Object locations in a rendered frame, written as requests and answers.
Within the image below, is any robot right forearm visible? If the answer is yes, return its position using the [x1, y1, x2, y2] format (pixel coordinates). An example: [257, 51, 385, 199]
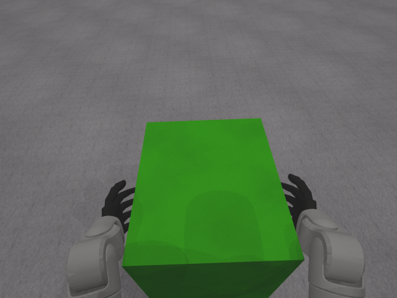
[296, 209, 365, 298]

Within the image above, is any carton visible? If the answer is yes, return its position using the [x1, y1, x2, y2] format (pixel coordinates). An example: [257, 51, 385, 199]
[122, 118, 305, 298]

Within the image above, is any left robot hand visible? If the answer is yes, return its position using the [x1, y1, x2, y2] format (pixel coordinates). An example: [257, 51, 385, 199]
[102, 180, 135, 234]

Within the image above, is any right robot hand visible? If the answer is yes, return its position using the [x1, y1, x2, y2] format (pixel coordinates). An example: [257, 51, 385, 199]
[281, 174, 317, 230]

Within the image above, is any robot left forearm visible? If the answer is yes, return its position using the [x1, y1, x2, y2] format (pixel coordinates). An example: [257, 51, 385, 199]
[65, 216, 125, 298]

